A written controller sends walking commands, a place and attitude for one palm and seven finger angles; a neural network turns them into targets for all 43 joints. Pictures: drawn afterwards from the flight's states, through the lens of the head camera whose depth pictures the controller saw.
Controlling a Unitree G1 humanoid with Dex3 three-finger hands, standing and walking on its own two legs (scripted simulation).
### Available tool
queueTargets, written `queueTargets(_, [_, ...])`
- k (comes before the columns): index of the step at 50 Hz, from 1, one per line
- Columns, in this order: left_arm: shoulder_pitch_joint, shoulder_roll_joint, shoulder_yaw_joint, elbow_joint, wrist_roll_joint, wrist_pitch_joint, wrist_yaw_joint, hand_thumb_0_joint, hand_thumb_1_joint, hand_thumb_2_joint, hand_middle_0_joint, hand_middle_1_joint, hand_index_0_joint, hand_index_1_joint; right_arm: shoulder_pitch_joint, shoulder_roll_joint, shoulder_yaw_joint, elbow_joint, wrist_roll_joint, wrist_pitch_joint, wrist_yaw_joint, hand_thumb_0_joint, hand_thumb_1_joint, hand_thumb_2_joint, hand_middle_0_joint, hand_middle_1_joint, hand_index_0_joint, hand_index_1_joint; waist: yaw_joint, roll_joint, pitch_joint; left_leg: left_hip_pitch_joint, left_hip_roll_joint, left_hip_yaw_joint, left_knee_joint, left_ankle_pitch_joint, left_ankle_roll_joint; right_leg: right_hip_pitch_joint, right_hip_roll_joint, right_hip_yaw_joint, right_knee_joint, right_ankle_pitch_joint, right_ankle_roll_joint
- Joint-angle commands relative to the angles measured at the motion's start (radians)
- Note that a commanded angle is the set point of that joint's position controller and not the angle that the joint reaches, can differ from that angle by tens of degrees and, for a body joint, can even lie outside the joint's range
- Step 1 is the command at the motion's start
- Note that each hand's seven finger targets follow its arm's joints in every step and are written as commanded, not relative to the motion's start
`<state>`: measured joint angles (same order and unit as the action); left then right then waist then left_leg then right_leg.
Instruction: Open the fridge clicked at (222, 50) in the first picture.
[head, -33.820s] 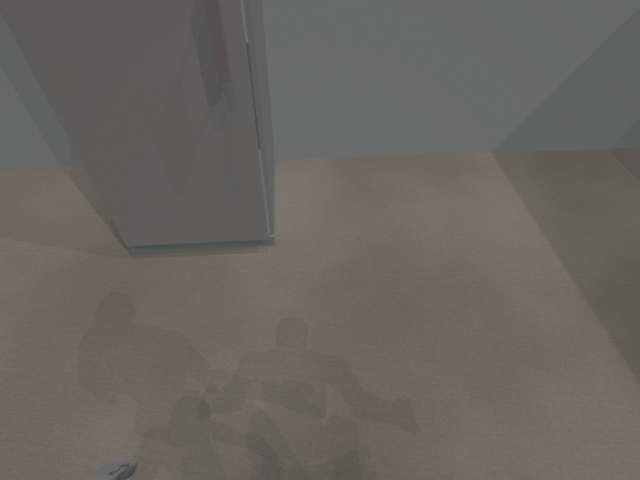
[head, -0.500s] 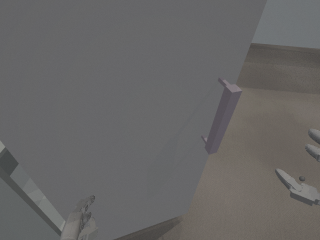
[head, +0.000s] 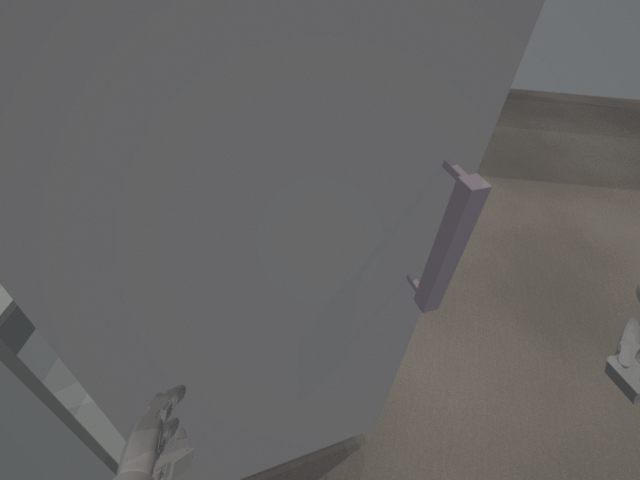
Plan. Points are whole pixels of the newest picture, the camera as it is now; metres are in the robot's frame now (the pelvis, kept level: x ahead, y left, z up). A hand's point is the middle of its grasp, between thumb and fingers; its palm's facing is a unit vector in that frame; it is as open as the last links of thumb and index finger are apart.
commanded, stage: draw the hand back to the body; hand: right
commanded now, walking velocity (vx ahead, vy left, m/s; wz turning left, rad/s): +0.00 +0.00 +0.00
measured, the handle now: (437, 241) +0.40 -0.16 +0.12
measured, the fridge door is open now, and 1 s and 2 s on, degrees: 66 66 66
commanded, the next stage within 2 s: step back with the hand held close in 0.08 s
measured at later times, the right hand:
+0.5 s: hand (612, 367) +0.19 -0.27 +0.15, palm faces +0.34 +0.82 -0.47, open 7.4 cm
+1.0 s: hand out of the picture +0.12 -0.30 +0.17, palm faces +0.45 +0.77 -0.46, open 7.4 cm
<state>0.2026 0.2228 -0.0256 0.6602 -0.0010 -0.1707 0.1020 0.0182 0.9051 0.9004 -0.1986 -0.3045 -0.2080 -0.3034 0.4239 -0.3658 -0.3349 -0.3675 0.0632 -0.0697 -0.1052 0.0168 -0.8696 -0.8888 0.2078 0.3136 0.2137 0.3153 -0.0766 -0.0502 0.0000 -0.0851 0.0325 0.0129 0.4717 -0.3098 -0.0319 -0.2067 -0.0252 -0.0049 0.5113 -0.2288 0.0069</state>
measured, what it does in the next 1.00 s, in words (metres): shifts its weight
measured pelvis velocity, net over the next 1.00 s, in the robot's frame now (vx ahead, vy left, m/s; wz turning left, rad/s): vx -0.09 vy -0.03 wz -0.02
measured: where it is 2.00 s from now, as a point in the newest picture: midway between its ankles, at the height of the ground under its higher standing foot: outside the picture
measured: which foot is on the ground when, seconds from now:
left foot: down 0.00-1.00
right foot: down 0.00-1.00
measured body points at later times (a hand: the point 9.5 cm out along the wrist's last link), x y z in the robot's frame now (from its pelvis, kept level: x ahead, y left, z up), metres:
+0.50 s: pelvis -0.02 -0.02 +0.00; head +0.00 -0.03 +0.45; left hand +0.16 +0.22 -0.08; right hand +0.17 -0.31 +0.18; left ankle -0.03 +0.14 -0.74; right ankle +0.03 -0.12 -0.74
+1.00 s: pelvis -0.09 -0.03 -0.02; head -0.07 -0.05 +0.43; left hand +0.08 +0.20 -0.09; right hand +0.09 -0.34 +0.19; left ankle -0.07 +0.13 -0.74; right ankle +0.03 -0.12 -0.74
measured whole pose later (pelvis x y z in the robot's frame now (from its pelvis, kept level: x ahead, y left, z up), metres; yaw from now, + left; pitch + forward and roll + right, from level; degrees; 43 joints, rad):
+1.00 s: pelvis -0.09 -0.03 -0.02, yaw -1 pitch -1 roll +3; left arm 0.23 0.19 -0.01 0.57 -0.01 -0.13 0.08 0.02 0.91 0.90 -0.20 -0.30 -0.21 -0.30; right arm 0.48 -0.44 -0.47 -0.53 0.03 -0.24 -0.14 0.02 -0.89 -0.90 0.21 0.30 0.22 0.30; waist 0.00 -0.01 0.06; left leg -0.31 0.00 0.02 0.65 -0.35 -0.01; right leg -0.49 -0.03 0.01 0.66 -0.16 -0.04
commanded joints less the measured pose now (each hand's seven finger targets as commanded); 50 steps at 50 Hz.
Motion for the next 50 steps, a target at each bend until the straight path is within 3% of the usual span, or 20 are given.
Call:
queueTargets(1, [-0.146, 0.111, 0.04, -0.169, -0.002, -0.058, 0.016, 0.0, 0.9, 0.9, -0.2, -0.3, -0.2, -0.3, -0.109, -0.199, -0.128, -0.21, 0.005, -0.065, -0.018, 0.0, -0.9, -0.9, 0.2, 0.3, 0.2, 0.3, -0.005, -0.004, -0.048, -0.134, 0.014, 0.026, -0.11, 0.129, 0.04, 0.11, -0.02, 0.002, -0.07, 0.093, -0.038])
queueTargets(7, [-0.147, 0.111, 0.04, -0.169, -0.003, -0.057, 0.016, 0.0, 0.9, 0.9, -0.2, -0.3, -0.2, -0.3, -0.115, -0.201, -0.129, -0.208, 0.004, -0.064, -0.016, 0.0, -0.9, -0.9, 0.2, 0.3, 0.2, 0.3, -0.003, 0.014, -0.041, -0.138, 0.013, 0.029, -0.112, 0.129, 0.039, 0.113, -0.022, 0.003, -0.073, 0.094, -0.039])
queueTargets(10, [-0.151, 0.109, 0.04, -0.174, -0.001, -0.061, 0.017, 0.0, 0.9, 0.9, -0.2, -0.3, -0.2, -0.3, -0.144, -0.189, -0.1, -0.283, 0.001, -0.069, -0.015, 0.0, -0.9, -0.9, 0.2, 0.3, 0.2, 0.3, -0.004, -0.021, -0.083, -0.12, 0.016, 0.025, -0.11, 0.161, 0.04, 0.138, -0.019, 0.001, -0.066, 0.128, -0.043])
queueTargets(11, [-0.153, 0.117, 0.033, -0.187, -0.003, -0.029, 0.012, 0.0, 0.9, 0.9, -0.2, -0.3, -0.2, -0.3, -0.321, -0.316, -0.237, -0.355, -0.001, -0.125, -0.027, 0.0, -0.9, -0.9, 0.2, 0.3, 0.2, 0.3, 0.037, 0.001, 0.051, -0.196, 0.057, -0.106, -0.183, 0.259, 0.043, 0.044, -0.025, 0.011, -0.019, 0.07, -0.061])
queueTargets(13, [-0.123, 0.095, 0.038, -0.153, 0.005, 0.013, 0.003, 0.0, 0.9, 0.9, -0.2, -0.3, -0.2, -0.3, -0.11, -0.187, -0.15, -0.178, -0.009, -0.126, -0.009, 0.0, -0.9, -0.9, 0.2, 0.3, 0.2, 0.3, 0.053, 0.147, 0.029, -0.187, 0.097, -0.1, -0.158, 0.393, 0.047, 0.029, -0.022, 0.009, 0.046, 0.102, -0.056])
queueTargets(15, [-0.12, 0.102, 0.049, -0.178, 0.001, 0.043, 0.0, 0.0, 0.9, 0.9, -0.2, -0.3, -0.2, -0.3, -0.058, -0.186, -0.152, -0.192, -0.014, -0.133, -0.006, 0.0, -0.9, -0.9, 0.2, 0.3, 0.2, 0.3, 0.05, 0.125, -0.057, -0.134, 0.116, -0.083, -0.099, 0.494, 0.042, 0.04, -0.033, 0.003, 0.052, 0.201, -0.055])
queueTargets(19, [-0.125, 0.111, 0.059, -0.237, -0.01, 0.076, 0.0, 0.0, 0.9, 0.9, -0.2, -0.3, -0.2, -0.3, 0.046, -0.205, -0.186, -0.289, -0.01, -0.149, -0.018, 0.0, -0.9, -0.9, 0.2, 0.3, 0.2, 0.3, 0.034, -0.025, -0.145, -0.103, 0.068, -0.024, -0.003, 0.374, 0.021, 0.055, -0.085, 0.048, -0.025, 0.367, -0.069])
queueTargets(21, [-0.121, 0.105, 0.058, -0.256, -0.014, 0.084, -0.002, 0.0, 0.9, 0.9, -0.2, -0.3, -0.2, -0.3, 0.08, -0.216, -0.205, -0.329, -0.007, -0.155, -0.024, 0.0, -0.9, -0.9, 0.2, 0.3, 0.2, 0.3, 0.03, -0.045, -0.165, -0.097, 0.039, -0.007, 0.035, 0.307, 0.013, 0.034, -0.112, 0.075, -0.05, 0.38, -0.079])
queueTargets(25, [-0.11, 0.106, 0.058, -0.269, -0.015, 0.075, 0.002, 0.0, 0.9, 0.9, -0.2, -0.3, -0.2, -0.3, 0.1, -0.242, -0.241, -0.382, -0.001, -0.166, -0.037, 0.0, -0.9, -0.9, 0.2, 0.3, 0.2, 0.3, 0.032, -0.085, -0.165, -0.08, 0.017, 0.003, 0.086, 0.188, 0.011, -0.051, -0.141, 0.12, -0.094, 0.269, -0.092])
queueTargets(28, [-0.097, 0.116, 0.06, -0.269, -0.017, 0.056, 0.002, 0.0, 0.9, 0.9, -0.2, -0.3, -0.2, -0.3, 0.085, -0.232, -0.238, -0.387, -0.003, -0.176, -0.04, 0.0, -0.9, -0.9, 0.2, 0.3, 0.2, 0.3, 0.043, -0.13, -0.119, -0.062, 0.008, 0.003, 0.121, 0.107, 0.013, -0.175, -0.155, 0.133, -0.133, 0.012, -0.098])
queueTargets(33, [-0.075, 0.116, 0.063, -0.255, -0.021, 0.03, 0.002, 0.0, 0.9, 0.9, -0.2, -0.3, -0.2, -0.3, 0.067, -0.222, -0.235, -0.362, -0.009, -0.189, -0.048, 0.0, -0.9, -0.9, 0.2, 0.3, 0.2, 0.3, 0.057, -0.038, -0.075, -0.114, 0.033, -0.046, 0.06, 0.036, 0.033, -0.272, -0.108, 0.12, -0.09, -0.305, -0.085])
queueTargets(36, [-0.063, 0.104, 0.06, -0.227, -0.014, 0.026, 0.001, 0.0, 0.9, 0.9, -0.2, -0.3, -0.2, -0.3, 0.047, -0.221, -0.216, -0.36, -0.008, -0.193, -0.054, 0.0, -0.9, -0.9, 0.2, 0.3, 0.2, 0.3, 0.07, 0.079, -0.054, -0.283, 0.1, -0.14, -0.066, -0.103, 0.074, -0.175, -0.052, 0.084, 0.038, -0.287, -0.057])
queueTargets(38, [-0.06, 0.099, 0.056, -0.209, -0.008, 0.023, -0.001, 0.0, 0.9, 0.9, -0.2, -0.3, -0.2, -0.3, 0.017, -0.222, -0.208, -0.364, -0.01, -0.196, -0.062, 0.0, -0.9, -0.9, 0.2, 0.3, 0.2, 0.3, 0.077, 0.11, -0.046, -0.358, 0.145, -0.163, -0.089, -0.087, 0.1, -0.119, -0.033, 0.069, 0.12, -0.229, -0.046])
queueTargets(41, [-0.076, 0.103, 0.054, -0.207, -0.007, 0.017, 0.001, 0.0, 0.9, 0.9, -0.2, -0.3, -0.2, -0.3, -0.009, -0.231, -0.213, -0.37, -0.012, -0.198, -0.07, 0.0, -0.9, -0.9, 0.2, 0.3, 0.2, 0.3, 0.077, 0.062, -0.054, -0.347, 0.116, -0.122, -0.02, -0.021, 0.081, -0.12, -0.059, 0.109, 0.054, -0.195, -0.053])
queueTargets(43, [-0.09, 0.118, 0.055, -0.224, -0.011, 0.006, 0.003, 0.0, 0.9, 0.9, -0.2, -0.3, -0.2, -0.3, 0.003, -0.235, -0.234, -0.385, -0.015, -0.212, -0.071, 0.0, -0.9, -0.9, 0.2, 0.3, 0.2, 0.3, 0.067, -0.081, -0.047, -0.254, 0.025, -0.044, 0.102, -0.108, 0.036, -0.232, -0.134, 0.199, -0.134, -0.336, -0.081])
queueTargets(44, [-0.102, 0.134, 0.064, -0.241, -0.013, -0.002, 0.01, 0.0, 0.9, 0.9, -0.2, -0.3, -0.2, -0.3, 0.007, -0.243, -0.255, -0.391, -0.023, -0.22, -0.07, 0.0, -0.9, -0.9, 0.2, 0.3, 0.2, 0.3, 0.061, -0.182, -0.049, -0.14, -0.025, -0.007, 0.218, -0.099, 0.018, -0.344, -0.196, 0.276, -0.249, -0.453, -0.11])
queueTargets(45, [-0.092, 0.134, 0.066, -0.242, -0.013, -0.007, 0.008, 0.0, 0.9, 0.9, -0.2, -0.3, -0.2, -0.3, 0.01, -0.232, -0.263, -0.384, -0.029, -0.229, -0.066, 0.0, -0.9, -0.9, 0.2, 0.3, 0.2, 0.3, 0.058, -0.237, -0.051, -0.039, -0.051, 0.004, 0.308, -0.083, 0.013, -0.45, -0.236, 0.316, -0.307, -0.545, -0.133])
queueTargets(46, [-0.08, 0.131, 0.071, -0.244, -0.015, -0.01, 0.003, 0.0, 0.9, 0.9, -0.2, -0.3, -0.2, -0.3, 0.006, -0.237, -0.268, -0.387, -0.032, -0.235, -0.062, 0.0, -0.9, -0.9, 0.2, 0.3, 0.2, 0.3, 0.054, -0.221, -0.044, -0.016, -0.054, 0.008, 0.315, -0.069, 0.018, -0.472, -0.23, 0.303, -0.291, -0.519, -0.137])
queueTargets(48, [-0.062, 0.123, 0.073, -0.243, -0.017, -0.017, -0.013, 0.0, 0.9, 0.9, -0.2, -0.3, -0.2, -0.3, 0.056, -0.232, -0.264, -0.397, -0.026, -0.244, -0.049, 0.0, -0.9, -0.9, 0.2, 0.3, 0.2, 0.3, 0.047, -0.171, -0.066, -0.046, -0.046, 0.015, 0.192, -0.073, 0.034, -0.388, -0.185, 0.233, -0.196, -0.421, -0.115])
queueTargets(50, [-0.056, 0.109, 0.064, -0.242, -0.015, -0.018, -0.019, 0.0, 0.9, 0.9, -0.2, -0.3, -0.2, -0.3, 0.069, -0.231, -0.249, -0.408, -0.016, -0.244, -0.042, 0.0, -0.9, -0.9, 0.2, 0.3, 0.2, 0.3, 0.053, -0.102, -0.062, -0.115, -0.006, -0.028, 0.028, -0.064, 0.058, -0.305, -0.122, 0.17, -0.099, -0.334, -0.079])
